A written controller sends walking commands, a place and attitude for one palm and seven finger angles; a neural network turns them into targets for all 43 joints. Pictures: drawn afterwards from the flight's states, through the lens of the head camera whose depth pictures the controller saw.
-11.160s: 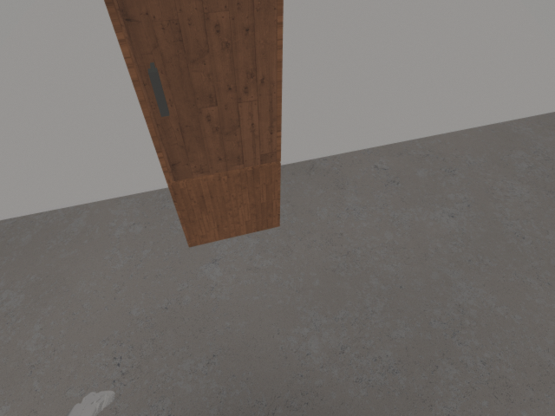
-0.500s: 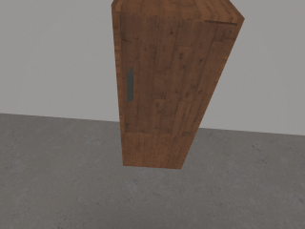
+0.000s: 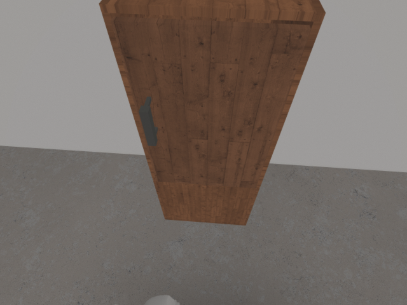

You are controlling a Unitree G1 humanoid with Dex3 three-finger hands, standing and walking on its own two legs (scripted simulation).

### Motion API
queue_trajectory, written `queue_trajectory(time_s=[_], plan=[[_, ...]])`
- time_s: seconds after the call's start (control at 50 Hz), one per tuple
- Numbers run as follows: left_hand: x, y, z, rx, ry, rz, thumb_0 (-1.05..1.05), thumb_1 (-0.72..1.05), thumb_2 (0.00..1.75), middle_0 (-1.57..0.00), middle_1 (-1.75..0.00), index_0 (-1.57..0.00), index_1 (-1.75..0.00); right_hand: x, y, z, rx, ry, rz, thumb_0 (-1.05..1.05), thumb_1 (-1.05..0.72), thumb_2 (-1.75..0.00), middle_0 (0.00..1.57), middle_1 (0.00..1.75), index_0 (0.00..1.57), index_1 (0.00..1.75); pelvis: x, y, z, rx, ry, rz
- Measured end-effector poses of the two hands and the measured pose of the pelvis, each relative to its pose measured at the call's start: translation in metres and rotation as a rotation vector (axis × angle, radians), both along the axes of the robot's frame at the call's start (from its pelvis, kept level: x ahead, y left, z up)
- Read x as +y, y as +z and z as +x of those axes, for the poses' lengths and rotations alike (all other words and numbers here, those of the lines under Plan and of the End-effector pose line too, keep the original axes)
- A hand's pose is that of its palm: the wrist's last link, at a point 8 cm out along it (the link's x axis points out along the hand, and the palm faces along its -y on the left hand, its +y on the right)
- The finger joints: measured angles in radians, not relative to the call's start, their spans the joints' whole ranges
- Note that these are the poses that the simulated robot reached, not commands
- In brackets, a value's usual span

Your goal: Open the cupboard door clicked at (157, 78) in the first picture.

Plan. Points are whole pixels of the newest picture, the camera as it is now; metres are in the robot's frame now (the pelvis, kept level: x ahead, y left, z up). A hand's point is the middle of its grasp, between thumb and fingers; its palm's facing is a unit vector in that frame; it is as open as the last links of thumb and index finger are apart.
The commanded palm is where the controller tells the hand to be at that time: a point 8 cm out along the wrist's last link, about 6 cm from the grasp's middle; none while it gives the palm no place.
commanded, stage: come to a stop and stand still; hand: left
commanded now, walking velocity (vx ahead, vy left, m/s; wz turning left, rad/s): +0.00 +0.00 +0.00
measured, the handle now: (150, 121) +0.54 +0.16 +0.01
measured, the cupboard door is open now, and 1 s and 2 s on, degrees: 0 0 0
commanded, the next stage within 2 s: look again from close up in 1.10 s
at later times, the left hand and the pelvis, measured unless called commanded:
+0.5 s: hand out of the picture +0.03 +0.16 -0.16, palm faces +0.07 -0.96 -0.25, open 7.4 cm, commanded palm none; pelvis +0.02 -0.02 +0.00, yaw +0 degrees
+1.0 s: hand out of the picture -0.02 +0.20 -0.17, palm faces +0.04 -0.98 -0.18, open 7.4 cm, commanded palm none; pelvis -0.02 +0.02 +0.01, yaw -1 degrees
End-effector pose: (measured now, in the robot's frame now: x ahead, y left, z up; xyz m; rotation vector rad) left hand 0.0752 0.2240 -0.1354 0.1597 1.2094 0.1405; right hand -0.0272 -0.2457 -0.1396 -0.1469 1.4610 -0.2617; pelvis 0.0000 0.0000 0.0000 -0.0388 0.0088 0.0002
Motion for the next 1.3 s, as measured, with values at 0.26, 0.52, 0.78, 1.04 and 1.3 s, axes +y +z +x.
queue_trajectory(time_s=[0.26,0.52,0.78,1.04,1.3], plan=[[-0.009,-0.012,-0.017,0.128,0.063,-0.027,0.00,0.93,0.90,-0.20,-0.30,-0.20,-0.30,0.011,0.011,0.141,-0.256,0.125,0.009,0.00,-0.90,-0.90,0.20,0.30,0.20,0.30,-0.010,0.001,0.040,-0.022,-0.006,0.030],[-0.014,0.008,-0.054,0.146,0.083,0.047,0.00,0.91,0.90,-0.20,-0.30,-0.20,-0.30,0.004,-0.002,0.137,-0.226,0.107,0.082,0.00,-0.90,-0.90,0.20,0.30,0.20,0.30,-0.020,0.004,0.016,-0.026,-0.001,0.053],[0.016,-0.010,-0.069,0.103,0.068,-0.027,0.00,0.91,0.90,-0.20,-0.30,-0.20,-0.30,0.027,0.010,0.040,-0.124,0.089,0.017,0.00,-0.92,-0.90,0.20,0.30,0.20,0.30,0.012,0.004,-0.016,-0.035,-0.009,0.034],[0.022,-0.003,-0.106,0.198,0.051,-0.021,0.00,0.91,0.90,-0.19,-0.29,-0.20,-0.30,0.061,0.002,-0.010,-0.053,0.029,0.093,0.00,-0.90,-0.90,0.20,0.30,0.20,0.30,0.024,0.009,-0.017,-0.038,-0.027,0.043],[0.002,-0.004,-0.112,0.261,0.038,-0.029,0.00,0.91,0.90,-0.20,-0.30,-0.20,-0.30,0.064,-0.006,0.000,-0.056,0.035,0.122,0.00,-0.90,-0.90,0.20,0.30,0.20,0.30,0.022,0.004,-0.003,-0.015,-0.025,0.039]])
